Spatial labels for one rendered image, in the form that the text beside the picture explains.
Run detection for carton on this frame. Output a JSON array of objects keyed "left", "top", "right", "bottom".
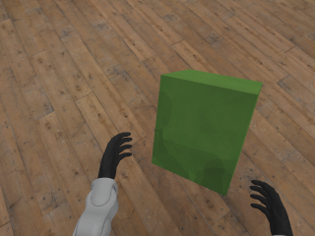
[{"left": 152, "top": 69, "right": 263, "bottom": 197}]

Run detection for robot left hand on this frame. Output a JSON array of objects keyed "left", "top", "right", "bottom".
[{"left": 97, "top": 132, "right": 133, "bottom": 180}]

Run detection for robot right hand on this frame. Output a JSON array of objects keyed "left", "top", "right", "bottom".
[{"left": 249, "top": 180, "right": 293, "bottom": 236}]

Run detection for robot left forearm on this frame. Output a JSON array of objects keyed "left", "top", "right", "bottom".
[{"left": 72, "top": 177, "right": 119, "bottom": 236}]

